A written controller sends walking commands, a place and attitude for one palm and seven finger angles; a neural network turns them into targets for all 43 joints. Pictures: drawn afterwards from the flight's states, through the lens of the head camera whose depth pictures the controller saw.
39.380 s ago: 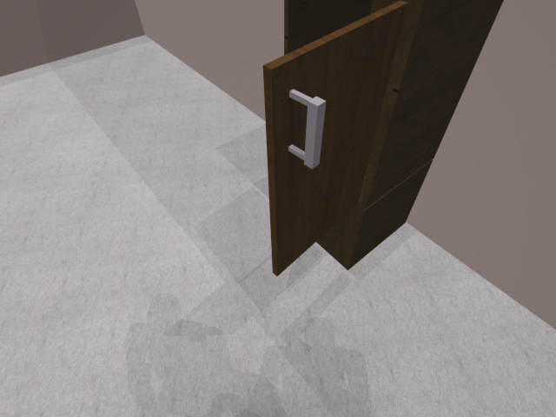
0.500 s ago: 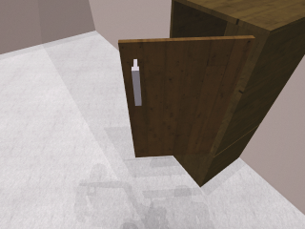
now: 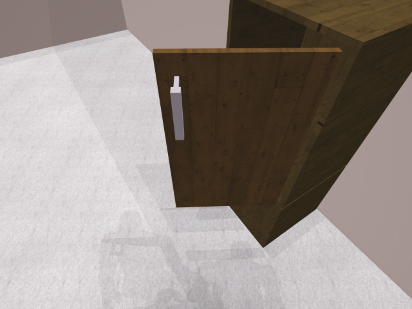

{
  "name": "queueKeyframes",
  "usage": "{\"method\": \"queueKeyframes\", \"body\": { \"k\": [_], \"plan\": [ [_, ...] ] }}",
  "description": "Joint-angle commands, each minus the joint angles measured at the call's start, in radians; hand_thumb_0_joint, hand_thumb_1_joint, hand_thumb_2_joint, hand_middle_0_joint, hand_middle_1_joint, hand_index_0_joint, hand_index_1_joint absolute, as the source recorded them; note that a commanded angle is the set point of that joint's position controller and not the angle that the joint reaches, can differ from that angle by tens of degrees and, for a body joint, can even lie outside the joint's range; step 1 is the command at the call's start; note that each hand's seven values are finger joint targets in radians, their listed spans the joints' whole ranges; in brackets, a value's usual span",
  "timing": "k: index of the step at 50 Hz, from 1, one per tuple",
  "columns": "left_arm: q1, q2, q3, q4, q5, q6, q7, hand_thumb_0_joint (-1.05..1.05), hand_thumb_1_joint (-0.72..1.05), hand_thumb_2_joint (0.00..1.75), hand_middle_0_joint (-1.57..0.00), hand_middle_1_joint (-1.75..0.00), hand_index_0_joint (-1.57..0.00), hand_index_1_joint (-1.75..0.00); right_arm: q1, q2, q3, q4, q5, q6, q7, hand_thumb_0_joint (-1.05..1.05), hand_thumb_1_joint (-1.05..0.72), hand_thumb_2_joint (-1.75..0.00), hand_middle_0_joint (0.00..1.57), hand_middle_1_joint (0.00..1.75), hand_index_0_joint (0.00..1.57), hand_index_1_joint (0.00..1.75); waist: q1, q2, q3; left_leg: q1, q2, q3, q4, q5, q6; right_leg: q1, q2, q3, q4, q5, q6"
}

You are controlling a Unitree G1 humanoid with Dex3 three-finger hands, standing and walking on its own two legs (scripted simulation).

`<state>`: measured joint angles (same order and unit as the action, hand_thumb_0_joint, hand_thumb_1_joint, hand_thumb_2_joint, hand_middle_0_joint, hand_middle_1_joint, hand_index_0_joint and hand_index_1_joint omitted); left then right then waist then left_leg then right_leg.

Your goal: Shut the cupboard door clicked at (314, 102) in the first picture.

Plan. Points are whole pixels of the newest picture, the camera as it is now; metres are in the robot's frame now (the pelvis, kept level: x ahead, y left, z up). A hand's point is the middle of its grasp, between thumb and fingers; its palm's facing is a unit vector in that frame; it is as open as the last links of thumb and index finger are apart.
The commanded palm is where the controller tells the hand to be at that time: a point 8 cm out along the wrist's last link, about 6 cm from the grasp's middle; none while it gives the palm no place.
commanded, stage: look again from close up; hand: left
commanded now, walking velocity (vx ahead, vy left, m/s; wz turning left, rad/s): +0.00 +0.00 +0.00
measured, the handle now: (178, 109) +0.48 +0.10 +0.13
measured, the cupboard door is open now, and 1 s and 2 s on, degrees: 59 59 59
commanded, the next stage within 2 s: shuffle to correct the standing spot in 0.36 s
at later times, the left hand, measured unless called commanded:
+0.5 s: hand out of the picture +0.04 +0.15 -0.17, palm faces +0.02 -0.98 -0.22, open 7.4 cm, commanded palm none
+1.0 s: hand out of the picture +0.00 +0.08 -0.20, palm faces +0.15 -0.98 -0.14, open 7.4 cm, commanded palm none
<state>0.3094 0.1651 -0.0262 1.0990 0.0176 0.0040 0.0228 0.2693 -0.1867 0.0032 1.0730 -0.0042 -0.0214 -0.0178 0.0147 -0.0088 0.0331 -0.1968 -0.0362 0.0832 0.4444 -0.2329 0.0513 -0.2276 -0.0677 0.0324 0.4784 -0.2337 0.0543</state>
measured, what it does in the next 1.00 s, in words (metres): shifts its weight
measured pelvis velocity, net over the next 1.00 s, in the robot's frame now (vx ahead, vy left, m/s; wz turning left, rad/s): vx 0.07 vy -0.07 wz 0.10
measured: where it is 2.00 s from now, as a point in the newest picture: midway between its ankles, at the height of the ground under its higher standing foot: outside the picture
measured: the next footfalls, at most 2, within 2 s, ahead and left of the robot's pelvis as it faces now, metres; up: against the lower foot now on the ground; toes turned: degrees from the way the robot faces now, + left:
left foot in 1.82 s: +0.07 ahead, +0.03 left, +0.00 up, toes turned +7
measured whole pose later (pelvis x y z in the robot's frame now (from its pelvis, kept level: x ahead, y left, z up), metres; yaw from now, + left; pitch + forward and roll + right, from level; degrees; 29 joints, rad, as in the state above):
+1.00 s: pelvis +0.07 -0.07 -0.02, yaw +6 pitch +1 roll +0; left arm 0.37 0.15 0.03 1.09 0.03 0.03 0.02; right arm 0.29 -0.12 -0.02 1.12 -0.02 0.00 -0.06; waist 0.01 -0.05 0.04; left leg -0.25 0.08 0.00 0.66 -0.41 -0.04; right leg -0.21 0.02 -0.12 0.62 -0.43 -0.06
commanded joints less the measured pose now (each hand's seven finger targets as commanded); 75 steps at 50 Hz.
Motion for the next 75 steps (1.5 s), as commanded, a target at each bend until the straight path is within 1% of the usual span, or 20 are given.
{"method": "queueKeyframes", "body": {
  "k": [1,23,32,37,40,46,49,51,52,53,55,57,58,59,60,61,63,66,71,75],
  "plan": [
    [0.034,0.126,0.025,-0.029,0.0,-0.026,0.009,0.0,0.9,0.9,-0.2,-0.3,-0.2,-0.3,0.029,-0.107,-0.023,-0.035,-0.002,-0.019,-0.006,0.0,-0.9,-0.9,0.2,0.3,0.2,0.3,-0.008,-0.001,0.019,-0.01,0.132,-0.127,-0.112,0.057,-0.005,-0.015,-0.037,0.04,-0.076,0.067,-0.073],
    [-0.021,0.143,0.038,-0.039,-0.004,-0.033,0.008,0.0,0.9,0.9,-0.2,-0.3,-0.2,-0.3,0.014,-0.096,-0.018,0.003,-0.007,-0.015,-0.01,0.0,-0.9,-0.9,0.2,0.3,0.2,0.3,-0.008,-0.016,-0.006,0.02,0.129,-0.103,-0.083,0.135,-0.03,0.021,-0.041,0.048,-0.091,0.15,-0.086],
    [0.035,0.1,0.044,-0.023,0.003,-0.011,0.001,0.0,0.9,0.9,-0.2,-0.3,-0.2,-0.3,0.047,-0.071,-0.022,0.018,-0.019,0.003,-0.012,0.0,-0.9,-0.9,0.2,0.3,0.2,0.3,-0.009,0.013,0.074,-0.056,0.152,-0.15,-0.071,-0.012,-0.007,-0.023,-0.011,-0.023,-0.052,-0.09,-0.086],
    [0.077,0.093,0.057,-0.029,0.006,-0.003,-0.003,0.0,0.9,0.9,-0.2,-0.3,-0.2,-0.3,0.065,-0.068,-0.031,0.017,-0.021,0.006,-0.022,0.0,-0.9,-0.9,0.2,0.3,0.2,0.3,-0.005,0.028,0.08,-0.1,0.16,-0.157,-0.02,0.045,0.004,-0.003,-0.009,-0.046,-0.023,-0.051,-0.095],
    [0.11,0.094,0.064,-0.027,0.004,-0.003,-0.003,0.0,0.9,0.9,-0.2,-0.3,-0.2,-0.3,0.074,-0.051,-0.032,0.014,-0.022,0.006,-0.029,0.0,-0.9,-0.9,0.2,0.3,0.2,0.3,-0.006,-0.017,0.04,-0.092,0.135,-0.105,0.064,0.096,-0.009,0.027,-0.03,-0.022,-0.032,0.031,-0.114],
    [0.16,0.096,0.08,-0.028,0.01,0.009,-0.001,0.0,0.9,0.9,-0.2,-0.3,-0.2,-0.3,0.083,-0.019,-0.038,0.016,-0.018,0.008,-0.044,0.0,-0.9,-0.9,0.2,0.3,0.2,0.3,-0.007,-0.077,0.005,-0.109,0.111,-0.029,0.211,0.118,-0.028,0.078,-0.068,-0.004,0.002,0.349,-0.16],
    [0.142,0.078,0.081,-0.048,0.01,0.019,-0.003,0.0,0.9,0.9,-0.2,-0.3,-0.2,-0.3,0.115,-0.043,-0.045,0.031,-0.021,0.009,-0.051,0.0,-0.9,-0.9,0.2,0.3,0.2,0.3,-0.028,0.05,-0.003,-0.026,0.181,-0.076,0.156,0.289,-0.013,0.008,-0.023,-0.074,0.102,0.329,-0.142],
    [0.094,0.036,0.077,-0.084,0.012,0.022,-0.005,0.0,0.9,0.9,-0.2,-0.3,-0.2,-0.3,0.181,-0.11,-0.065,0.053,-0.03,0.012,-0.061,0.0,-0.9,-0.9,0.2,0.3,0.2,0.3,-0.057,0.248,0.024,0.067,0.357,-0.306,0.03,0.495,0.087,-0.163,0.063,-0.159,0.262,-0.046,-0.086],
    [0.058,0.031,0.08,-0.106,0.012,0.022,-0.006,0.0,0.9,0.9,-0.2,-0.3,-0.2,-0.3,0.197,-0.136,-0.072,0.057,-0.037,0.013,-0.065,0.0,-0.9,-0.9,0.2,0.3,0.2,0.3,-0.068,0.304,0.052,0.107,0.426,-0.395,-0.006,0.633,0.138,-0.258,0.072,-0.137,0.336,-0.274,-0.082],
    [0.03,0.042,0.089,-0.122,0.011,0.023,-0.009,0.0,0.9,0.9,-0.2,-0.3,-0.2,-0.3,0.202,-0.15,-0.075,0.055,-0.042,0.014,-0.067,0.0,-0.9,-0.9,0.2,0.3,0.2,0.3,-0.075,0.302,0.065,0.118,0.446,-0.415,-0.004,0.73,0.157,-0.294,0.064,-0.091,0.373,-0.377,-0.088],
    [0.033,0.042,0.101,-0.13,0.004,0.022,-0.017,0.0,0.9,0.9,-0.2,-0.3,-0.2,-0.3,0.131,-0.16,-0.08,0.025,-0.043,0.01,-0.072,0.0,-0.9,-0.9,0.2,0.3,0.2,0.3,-0.046,0.278,0.061,0.065,0.427,-0.361,0.016,0.726,0.134,-0.244,0.04,-0.056,0.329,-0.352,-0.093],
    [0.145,0.039,0.111,-0.099,0.004,0.014,-0.03,0.0,0.9,0.9,-0.2,-0.3,-0.2,-0.3,0.004,-0.168,-0.084,-0.014,-0.032,0.012,-0.072,0.0,-0.9,-0.9,0.2,0.3,0.2,0.3,0.036,0.199,-0.008,-0.06,0.319,-0.196,0.142,0.566,0.031,-0.003,0.051,-0.101,0.043,-0.032,-0.078],
    [0.229,0.098,0.122,-0.071,0.014,0.008,-0.03,0.0,0.9,0.9,-0.2,-0.3,-0.2,-0.3,-0.015,-0.136,-0.085,-0.031,-0.017,0.015,-0.067,0.0,-0.9,-0.9,0.2,0.3,0.2,0.3,0.064,-0.006,-0.059,-0.174,0.192,-0.067,0.299,0.269,-0.036,0.141,-0.008,-0.044,-0.072,0.254,-0.061],
    [0.273,0.182,0.134,-0.053,0.023,0.01,-0.02,0.0,0.9,0.9,-0.2,-0.3,-0.2,-0.3,-0.031,-0.057,-0.073,-0.062,-0.007,0.019,-0.061,0.0,-0.9,-0.9,0.2,0.3,0.2,0.3,0.08,-0.336,-0.084,-0.327,0.035,0.035,0.531,-0.355,-0.08,0.225,-0.202,0.17,-0.115,0.638,-0.121],
    [0.248,0.166,0.113,-0.062,0.015,0.016,-0.017,0.0,0.9,0.9,-0.2,-0.3,-0.2,-0.3,-0.03,-0.049,-0.071,-0.07,-0.007,0.03,-0.062,0.0,-0.9,-0.9,0.2,0.3,0.2,0.3,0.074,-0.31,-0.107,-0.305,0.046,-0.058,0.662,-0.463,-0.059,0.174,-0.239,0.193,-0.105,0.723,-0.212],
    [0.191,0.127,0.108,-0.086,0.017,0.013,-0.009,0.0,0.9,0.9,-0.2,-0.3,-0.2,-0.3,-0.008,-0.038,-0.073,-0.068,-0.007,0.041,-0.06,0.0,-0.9,-0.9,0.2,0.3,0.2,0.3,0.043,-0.234,-0.062,-0.282,0.069,-0.074,0.708,-0.409,-0.052,0.088,-0.234,0.157,-0.141,0.598,-0.258],
    [0.1,0.084,0.094,-0.11,0.013,0.003,0.001,0.0,0.9,0.9,-0.2,-0.3,-0.2,-0.3,-0.027,-0.02,-0.063,-0.041,-0.013,0.035,-0.041,0.0,-0.9,-0.9,0.2,0.3,0.2,0.3,0.015,-0.099,0.024,-0.312,0.089,-0.065,0.747,-0.306,-0.057,0.046,-0.186,0.129,-0.114,0.59,-0.281],
    [0.11,0.073,0.074,-0.097,0.006,-0.036,0.018,0.0,0.9,0.9,-0.2,-0.3,-0.2,-0.3,-0.028,0.02,-0.045,-0.033,-0.009,0.027,-0.019,0.0,-0.9,-0.9,0.2,0.3,0.2,0.3,0.01,-0.003,-0.024,-0.28,0.077,-0.062,0.55,-0.222,-0.064,0.149,-0.165,0.077,-0.096,0.743,-0.225],
    [0.145,0.101,0.072,-0.078,0.004,-0.04,0.034,0.0,0.9,0.9,-0.2,-0.3,-0.2,-0.3,-0.055,0.008,-0.037,-0.055,0.004,0.034,-0.022,0.0,-0.9,-0.9,0.2,0.3,0.2,0.3,0.039,-0.063,-0.075,-0.258,0.051,-0.064,0.328,-0.186,-0.069,0.283,-0.21,0.134,-0.082,0.87,-0.179],
    [0.132,0.108,0.073,-0.073,0.005,-0.03,0.04,0.0,0.9,0.9,-0.2,-0.3,-0.2,-0.3,-0.074,-0.02,-0.041,-0.076,0.003,0.05,-0.024,0.0,-0.9,-0.9,0.2,0.3,0.2,0.3,0.034,-0.062,-0.048,-0.252,0.058,-0.097,0.327,-0.189,-0.065,0.237,-0.244,0.178,-0.109,0.768,-0.185]
  ]
}}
